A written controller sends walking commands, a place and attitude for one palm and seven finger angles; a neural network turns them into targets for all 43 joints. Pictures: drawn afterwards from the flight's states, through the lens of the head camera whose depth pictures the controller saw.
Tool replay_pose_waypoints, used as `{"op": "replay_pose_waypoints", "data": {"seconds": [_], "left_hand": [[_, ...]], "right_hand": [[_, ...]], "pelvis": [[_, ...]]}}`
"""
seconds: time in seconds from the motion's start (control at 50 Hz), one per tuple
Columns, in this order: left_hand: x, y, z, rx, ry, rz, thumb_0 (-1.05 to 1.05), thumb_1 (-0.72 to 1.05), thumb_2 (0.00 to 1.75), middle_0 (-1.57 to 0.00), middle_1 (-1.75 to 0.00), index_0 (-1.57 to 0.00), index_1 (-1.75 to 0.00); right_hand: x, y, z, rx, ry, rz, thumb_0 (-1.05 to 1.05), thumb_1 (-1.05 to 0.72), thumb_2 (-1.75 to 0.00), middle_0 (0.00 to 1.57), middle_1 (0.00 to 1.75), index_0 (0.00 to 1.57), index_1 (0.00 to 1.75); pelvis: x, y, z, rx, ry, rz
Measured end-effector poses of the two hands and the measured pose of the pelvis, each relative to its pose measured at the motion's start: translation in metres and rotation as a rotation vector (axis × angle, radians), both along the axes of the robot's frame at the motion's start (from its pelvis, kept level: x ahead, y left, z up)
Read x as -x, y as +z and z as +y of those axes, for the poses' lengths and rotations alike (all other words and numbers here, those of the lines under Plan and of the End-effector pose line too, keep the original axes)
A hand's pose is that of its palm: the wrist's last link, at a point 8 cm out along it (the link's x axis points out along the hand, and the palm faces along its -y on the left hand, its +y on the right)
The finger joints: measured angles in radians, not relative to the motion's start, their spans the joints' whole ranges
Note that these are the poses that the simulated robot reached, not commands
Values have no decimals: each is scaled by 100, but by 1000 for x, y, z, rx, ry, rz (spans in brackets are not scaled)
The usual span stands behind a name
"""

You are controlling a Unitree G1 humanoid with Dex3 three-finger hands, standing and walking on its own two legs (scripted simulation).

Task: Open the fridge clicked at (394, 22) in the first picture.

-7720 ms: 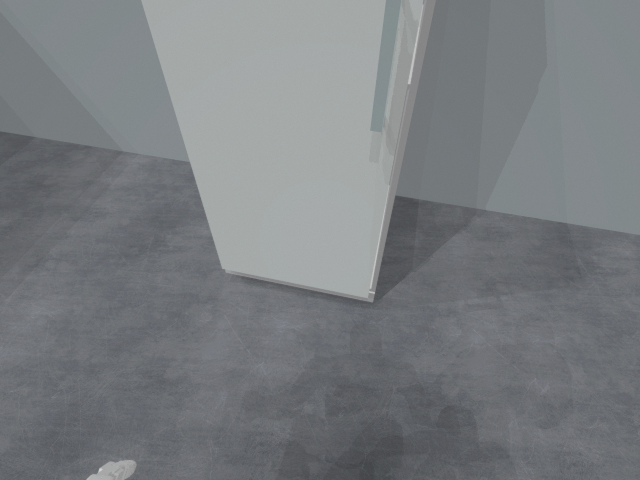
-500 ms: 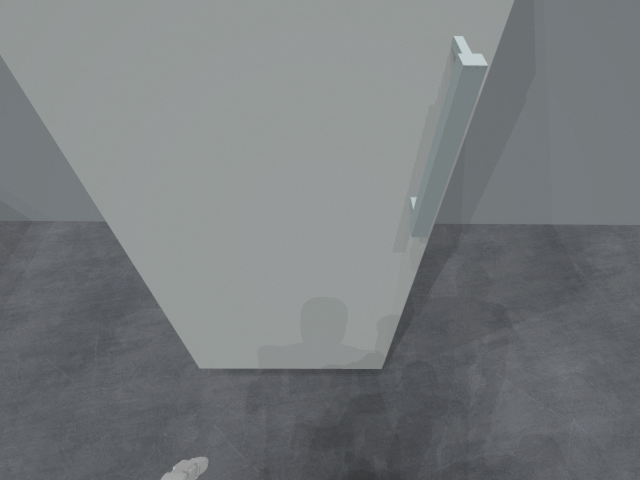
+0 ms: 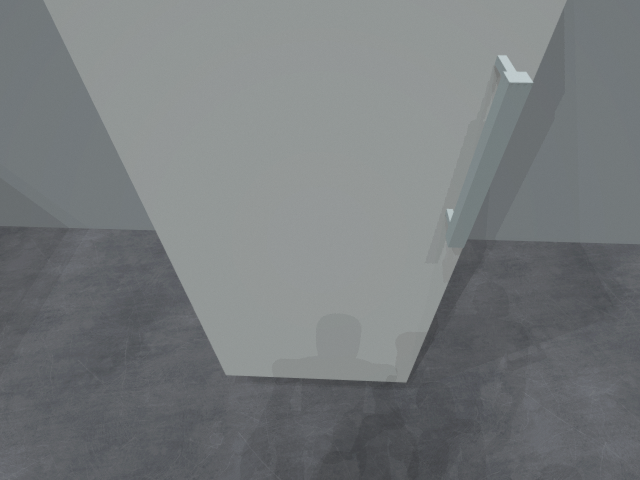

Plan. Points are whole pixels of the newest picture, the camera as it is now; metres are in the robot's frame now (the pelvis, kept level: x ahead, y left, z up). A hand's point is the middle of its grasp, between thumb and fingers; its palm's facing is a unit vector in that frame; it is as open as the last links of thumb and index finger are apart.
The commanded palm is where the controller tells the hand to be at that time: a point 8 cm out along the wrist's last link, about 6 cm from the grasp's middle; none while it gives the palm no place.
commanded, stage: come to a stop and stand still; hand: right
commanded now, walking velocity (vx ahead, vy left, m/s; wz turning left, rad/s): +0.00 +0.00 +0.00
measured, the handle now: (475, 164) +0.48 -0.17 +0.16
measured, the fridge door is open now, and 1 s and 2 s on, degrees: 0 0 0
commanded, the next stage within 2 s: look again from close up in 0.92 s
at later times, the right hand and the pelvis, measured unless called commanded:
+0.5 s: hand out of the picture +0.04 -0.23 -0.17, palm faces -0.03 +0.97 -0.24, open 7.4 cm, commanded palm none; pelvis -0.01 -0.04 -0.01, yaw +2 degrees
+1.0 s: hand out of the picture -0.05 -0.23 -0.18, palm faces -0.02 +0.98 -0.22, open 7.4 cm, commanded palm none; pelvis -0.03 -0.05 +0.00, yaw +1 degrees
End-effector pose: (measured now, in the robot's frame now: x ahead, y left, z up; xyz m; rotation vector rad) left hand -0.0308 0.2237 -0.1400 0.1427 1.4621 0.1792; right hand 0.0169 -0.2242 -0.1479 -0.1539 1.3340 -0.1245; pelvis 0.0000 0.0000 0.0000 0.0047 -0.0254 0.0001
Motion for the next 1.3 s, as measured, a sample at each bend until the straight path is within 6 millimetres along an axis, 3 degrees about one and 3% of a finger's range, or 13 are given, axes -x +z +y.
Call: {"op": "replay_pose_waypoints", "data": {"seconds": [0.1, 0.32, 0.48, 0.6, 0.78, 0.9, 1.06, 1.3], "left_hand": [[-2, -7, -7, 0, 27, -45, 0, 91, 90, -20, -30, -20, -30], [-47, -6, -29, -20, 12, -202, 1, 93, 90, -21, -30, -20, -30], [-61, 2, -28, -27, -7, -275, 0, 92, 90, -21, -30, -20, -30], [-52, 4, -28, -26, -18, -260, 0, 91, 90, -20, -30, -20, -30], [-19, 1, -29, -23, -11, -169, 0, 91, 90, -20, -30, -20, -30], [0, -2, -32, -14, 5, -115, 0, 91, 90, -20, -30, -20, -30], [10, -5, -38, 3, 20, -86, 0, 91, 90, -20, -30, -20, -30], [0, -6, -42, 21, 28, -100, 0, 91, 90, -20, -30, -20, -30]], "right_hand": [[-2, 0, -12, 25, 34, -5, 1, -92, -90, 20, 30, 20, 30], [-33, 2, -43, 49, 38, -117, 1, -91, -90, 20, 30, 20, 30], [-21, 6, -54, 57, 54, -124, 0, -91, -90, 20, 30, 20, 30], [7, 6, -58, 57, 47, -77, 0, -91, -90, 20, 30, 20, 30], [50, 3, -58, 48, 23, 21, 1, -91, -90, 20, 30, 20, 30], [68, 3, -55, 40, 12, 65, 1, -91, -90, 20, 30, 20, 30], [71, 3, -50, 33, 6, 77, 0, -91, -90, 20, 30, 20, 30], [53, 2, -41, 21, 15, 50, 0, -91, -90, 20, 30, 20, 30]], "pelvis": [[-1, -7, -9, -15, 2, 14], [-4, -10, -35, -15, 22, -8], [10, -8, -42, -9, 30, -17], [19, -6, -44, -10, 26, -16], [29, -5, -46, -13, 18, -7], [32, -4, -46, -13, 16, -3], [33, -4, -45, -10, 16, 1], [28, -3, -43, -8, 22, 5]]}}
